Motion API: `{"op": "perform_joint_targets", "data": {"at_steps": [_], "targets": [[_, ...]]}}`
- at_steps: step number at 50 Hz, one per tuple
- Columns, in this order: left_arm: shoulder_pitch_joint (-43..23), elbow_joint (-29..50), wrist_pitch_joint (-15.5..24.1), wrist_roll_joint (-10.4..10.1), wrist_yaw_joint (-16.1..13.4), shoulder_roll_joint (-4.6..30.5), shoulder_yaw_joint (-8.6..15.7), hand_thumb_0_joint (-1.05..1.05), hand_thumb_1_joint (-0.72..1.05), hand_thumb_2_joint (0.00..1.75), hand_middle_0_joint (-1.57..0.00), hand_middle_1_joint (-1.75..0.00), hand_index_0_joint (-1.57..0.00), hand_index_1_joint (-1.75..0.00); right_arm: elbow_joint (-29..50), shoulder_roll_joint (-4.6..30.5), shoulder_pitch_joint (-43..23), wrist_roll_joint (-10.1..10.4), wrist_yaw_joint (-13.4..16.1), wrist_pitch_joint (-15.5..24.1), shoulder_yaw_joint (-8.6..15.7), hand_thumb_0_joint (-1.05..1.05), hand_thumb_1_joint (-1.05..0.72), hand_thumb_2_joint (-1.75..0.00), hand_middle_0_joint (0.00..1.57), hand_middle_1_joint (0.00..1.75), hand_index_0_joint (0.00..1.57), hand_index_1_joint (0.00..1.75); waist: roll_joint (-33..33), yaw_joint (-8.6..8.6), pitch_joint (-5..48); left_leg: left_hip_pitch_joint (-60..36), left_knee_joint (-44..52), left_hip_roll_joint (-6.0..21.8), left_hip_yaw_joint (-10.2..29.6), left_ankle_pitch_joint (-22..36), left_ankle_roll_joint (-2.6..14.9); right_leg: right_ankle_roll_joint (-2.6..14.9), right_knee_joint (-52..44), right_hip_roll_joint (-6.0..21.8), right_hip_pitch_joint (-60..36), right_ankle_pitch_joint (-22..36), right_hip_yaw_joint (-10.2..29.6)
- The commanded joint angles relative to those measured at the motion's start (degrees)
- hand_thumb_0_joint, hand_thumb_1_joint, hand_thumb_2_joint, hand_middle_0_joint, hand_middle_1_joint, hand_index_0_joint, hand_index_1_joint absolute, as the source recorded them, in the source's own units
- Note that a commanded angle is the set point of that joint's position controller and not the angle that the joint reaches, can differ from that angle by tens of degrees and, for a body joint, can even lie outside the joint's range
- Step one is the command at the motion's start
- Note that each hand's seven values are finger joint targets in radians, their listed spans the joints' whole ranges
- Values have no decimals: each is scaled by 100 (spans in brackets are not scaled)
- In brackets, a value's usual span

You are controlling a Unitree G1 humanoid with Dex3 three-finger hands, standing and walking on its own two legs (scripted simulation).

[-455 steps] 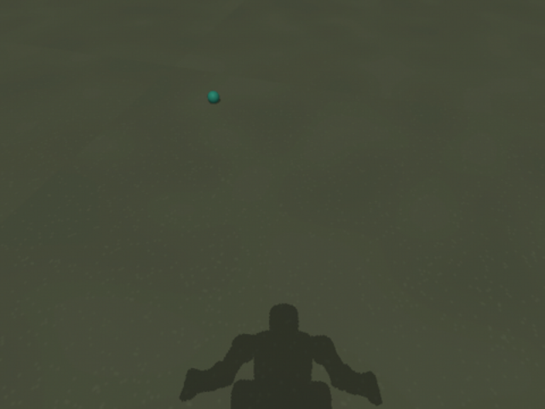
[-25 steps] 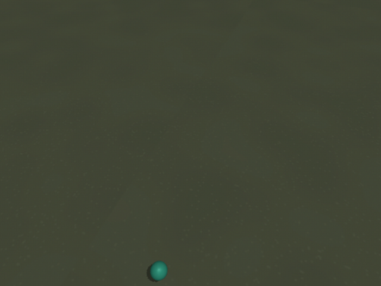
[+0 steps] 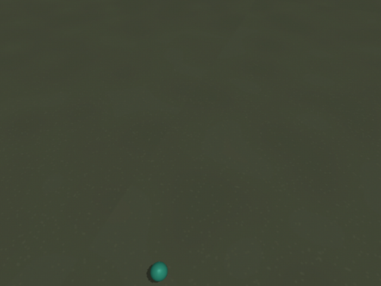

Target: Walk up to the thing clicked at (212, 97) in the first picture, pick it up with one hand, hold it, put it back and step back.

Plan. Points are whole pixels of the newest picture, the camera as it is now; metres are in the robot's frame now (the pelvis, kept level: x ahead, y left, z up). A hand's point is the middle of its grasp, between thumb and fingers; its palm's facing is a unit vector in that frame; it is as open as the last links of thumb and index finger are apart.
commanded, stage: stand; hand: left
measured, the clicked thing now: (159, 271) +0.36 +0.16 -0.74
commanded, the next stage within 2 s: walk up in 1.14 s
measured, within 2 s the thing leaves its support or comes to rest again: neither
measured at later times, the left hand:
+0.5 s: hand out of the picture +0.07 +0.26 -0.16, palm faces -0.03 -0.94 -0.35, open 7.4 cm
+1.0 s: hand out of the picture +0.07 +0.26 -0.16, palm faces -0.03 -0.94 -0.35, open 7.4 cm
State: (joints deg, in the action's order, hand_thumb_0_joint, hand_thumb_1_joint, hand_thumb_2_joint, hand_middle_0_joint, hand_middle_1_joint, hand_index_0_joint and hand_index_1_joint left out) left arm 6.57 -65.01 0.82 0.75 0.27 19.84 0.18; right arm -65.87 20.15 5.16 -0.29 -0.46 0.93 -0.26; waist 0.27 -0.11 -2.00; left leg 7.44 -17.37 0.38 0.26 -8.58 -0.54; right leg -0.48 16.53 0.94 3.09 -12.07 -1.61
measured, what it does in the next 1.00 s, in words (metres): stands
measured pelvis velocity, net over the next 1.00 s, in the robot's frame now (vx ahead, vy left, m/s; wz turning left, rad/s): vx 0.00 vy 0.01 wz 0.00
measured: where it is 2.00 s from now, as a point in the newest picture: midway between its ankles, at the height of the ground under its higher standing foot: outside the picture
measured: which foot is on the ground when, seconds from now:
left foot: down 0.00-1.00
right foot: down 0.00-1.00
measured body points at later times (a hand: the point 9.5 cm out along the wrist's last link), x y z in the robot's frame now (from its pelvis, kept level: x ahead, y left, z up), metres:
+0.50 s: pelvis +0.00 +0.00 +0.00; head +0.01 +0.00 +0.45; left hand +0.07 +0.31 -0.13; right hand +0.08 -0.30 -0.13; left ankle +0.01 +0.12 -0.75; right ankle -0.03 -0.12 -0.75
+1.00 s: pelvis +0.00 +0.01 +0.00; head +0.01 +0.01 +0.45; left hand +0.07 +0.31 -0.13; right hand +0.08 -0.29 -0.13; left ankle +0.01 +0.12 -0.75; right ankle -0.03 -0.12 -0.75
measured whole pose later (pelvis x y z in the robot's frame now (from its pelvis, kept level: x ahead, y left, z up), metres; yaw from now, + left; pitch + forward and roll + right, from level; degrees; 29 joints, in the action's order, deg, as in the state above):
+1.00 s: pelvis +0.00 +0.01 +0.00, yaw +0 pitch -2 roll +0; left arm 7.4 -64.3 0.6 0.9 0.2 20.1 0.0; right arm -65.2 20.2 5.8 -0.3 -0.3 1.0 -0.3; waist 0.1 0.1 -2.3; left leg 6.9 -17.4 -0.2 -0.1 -9.0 0.0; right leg -1.0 16.5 1.6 2.6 -12.4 -1.3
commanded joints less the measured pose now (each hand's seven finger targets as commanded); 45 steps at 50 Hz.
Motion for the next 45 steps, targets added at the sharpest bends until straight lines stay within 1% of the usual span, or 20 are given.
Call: {"op": "perform_joint_targets", "data": {"at_steps": [1, 3, 4, 5, 12, 14, 15, 17, 19, 22, 23, 25, 26, 32, 35, 40, 42, 43, 44, 45], "targets": [[-183, 321, 108, -18, -94, 1200, 236, 0, 90, 90, -20, -30, -20, -30, 313, 1212, -277, -18, 92, 98, 210, 0, -90, -90, 20, 30, 20, 30, -67, -3, 325, -204, 167, 729, 586, 932, 149, 116, -283, 709, 168, 777, 493], [-196, 358, 107, -19, -93, 1222, 245, 0, 90, 90, -20, -30, -20, -30, 317, 1201, -227, -19, 99, 102, 216, 0, -90, -90, 20, 30, 20, 30, -89, -13, 469, -299, 135, 734, 568, 1115, 134, 133, -232, 719, 112, 949, 491], [-175, 343, 103, -37, -89, 1189, 231, 0, 90, 90, -20, -30, -20, -30, 307, 1215, -273, -17, 98, 106, 205, 0, -90, -90, 20, 30, 20, 30, -2, 5, 345, -248, 151, 703, 557, 1062, 131, 129, -268, 716, 178, 908, 504], [-197, 350, 104, -30, -94, 1214, 238, 0, 90, 90, -20, -30, -20, -30, 318, 1207, -273, -18, 97, 102, 211, 0, -90, -90, 20, 30, 20, 30, -22, -3, 371, -219, 166, 714, 573, 963, 126, 122, -274, 712, 132, 798, 501], [-124, 351, 102, -23, -100, 1198, 215, 0, 90, 90, -20, -30, -20, -30, 320, 1225, -257, -14, 94, 85, 214, 0, -90, -90, 20, 30, 20, 30, -36, 6, 352, -224, 142, 719, 574, 913, 152, 112, -283, 715, 167, 784, 492], [-193, 370, 108, -15, -101, 1245, 238, 0, 90, 90, -20, -30, -20, -30, 328, 1202, -190, -27, 97, 90, 214, 0, -90, -90, 20, 30, 20, 30, -114, -18, 496, -263, 104, 732, 556, 1168, 158, 135, -225, 738, 28, 1047, 490], [-128, 372, 108, -16, -102, 1217, 226, 0, 90, 90, -20, -30, -20, -30, 336, 1235, -219, -20, 101, 94, 211, 0, -90, -90, 20, 30, 20, 30, -33, 21, 493, -293, 77, 724, 554, 1260, 164, 124, -222, 739, 24, 1185, 485], [-102, 344, 105, -28, -98, 1218, 229, 0, 90, 90, -20, -30, -20, -30, 332, 1221, -237, -13, 103, 106, 203, 0, -90, -90, 20, 30, 20, 30, 4, 21, 445, -360, 78, 734, 549, 1328, 156, 127, -204, 737, 74, 1158, 493], [-138, 344, 90, -26, -106, 1248, 243, 0, 90, 90, -20, -30, -20, -30, 323, 1210, -168, -13, 107, 89, 201, 0, -90, -90, 20, 30, 20, 30, -8, -4, 373, -234, 157, 703, 555, 1078, 156, 116, -230, 716, 68, 896, 468], [-117, 350, 84, -20, -100, 1247, 242, 0, 90, 90, -20, -30, -20, -30, 350, 1223, -195, -13, 112, 98, 207, 0, -90, -90, 20, 30, 20, 30, -39, 7, 407, -308, 119, 721, 562, 1184, 150, 120, -226, 726, 91, 994, 477], [-107, 368, 96, -19, -101, 1245, 241, 0, 90, 90, -20, -30, -20, -30, 360, 1211, -205, -16, 110, 103, 201, 0, -90, -90, 20, 30, 20, 30, -64, 17, 452, -368, 81, 745, 564, 1357, 156, 127, -182, 727, 72, 1159, 457], [-148, 360, 90, -19, -98, 1214, 236, 0, 90, 90, -20, -30, -20, -30, 352, 1236, -169, -19, 114, 97, 203, 0, -90, -90, 20, 30, 20, 30, -28, -4, 411, -281, 113, 723, 552, 1193, 159, 121, -224, 737, 37, 1023, 486], [-116, 372, 96, -20, -102, 1225, 228, 0, 90, 90, -20, -30, -20, -30, 363, 1211, -218, -16, 109, 96, 203, 0, -90, -90, 20, 30, 20, 30, -64, 25, 392, -332, 95, 743, 576, 1337, 156, 118, -192, 725, 81, 1123, 451], [-98, 354, 85, -20, -94, 1220, 229, 0, 90, 90, -20, -30, -20, -30, 356, 1237, -212, -17, 104, 81, 210, 0, -90, -90, 20, 30, 20, 30, 8, -2, 248, -211, 191, 682, 569, 746, 156, 109, -333, 721, 183, 668, 498], [-87, 380, 99, -6, -103, 1243, 238, 0, 90, 90, -20, -30, -20, -30, 384, 1212, -215, -12, 105, 100, 206, 0, -90, -90, 20, 30, 20, 30, -50, 20, 457, -349, 94, 735, 568, 1277, 185, 114, -228, 748, 41, 1129, 475], [-136, 386, 100, -24, -111, 1259, 237, 0, 90, 90, -20, -30, -20, -30, 378, 1201, -156, -18, 114, 98, 202, 0, -90, -90, 20, 30, 20, 30, -72, -12, 398, -344, 63, 726, 552, 1452, 161, 116, -191, 753, 17, 1279, 466], [-54, 376, 87, -18, -101, 1210, 225, 0, 90, 90, -20, -30, -20, -30, 376, 1241, -203, -14, 114, 99, 206, 0, -90, -90, 20, 30, 20, 30, 40, 27, 370, -295, 120, 708, 556, 1185, 164, 106, -246, 723, 65, 1024, 450], [-93, 388, 89, -21, -102, 1270, 241, 0, 90, 90, -20, -30, -20, -30, 376, 1210, -164, -18, 113, 99, 204, 0, -90, -90, 20, 30, 20, 30, -39, 5, 378, -309, 143, 722, 560, 1199, 152, 113, -218, 724, 54, 961, 459], [-89, 389, 84, -11, -95, 1210, 233, 0, 90, 90, -20, -30, -20, -30, 377, 1245, -186, -15, 115, 108, 207, 0, -90, -90, 20, 30, 20, 30, 6, 18, 364, -306, 130, 737, 553, 1266, 175, 117, -220, 729, 60, 1034, 466], [-90, 374, 75, -15, -99, 1219, 228, 0, 90, 90, -20, -30, -20, -30, 374, 1218, -170, -15, 114, 105, 198, 0, -90, -90, 20, 30, 20, 30, 24, 6, 341, -248, 171, 710, 561, 1109, 163, 108, -240, 721, 67, 927, 464]]}}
